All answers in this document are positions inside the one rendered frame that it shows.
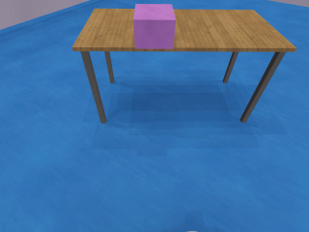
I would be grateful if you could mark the carton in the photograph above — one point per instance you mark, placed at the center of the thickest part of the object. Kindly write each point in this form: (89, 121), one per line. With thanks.
(154, 26)

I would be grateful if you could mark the table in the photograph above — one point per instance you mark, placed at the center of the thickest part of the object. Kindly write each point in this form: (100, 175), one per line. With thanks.
(196, 30)

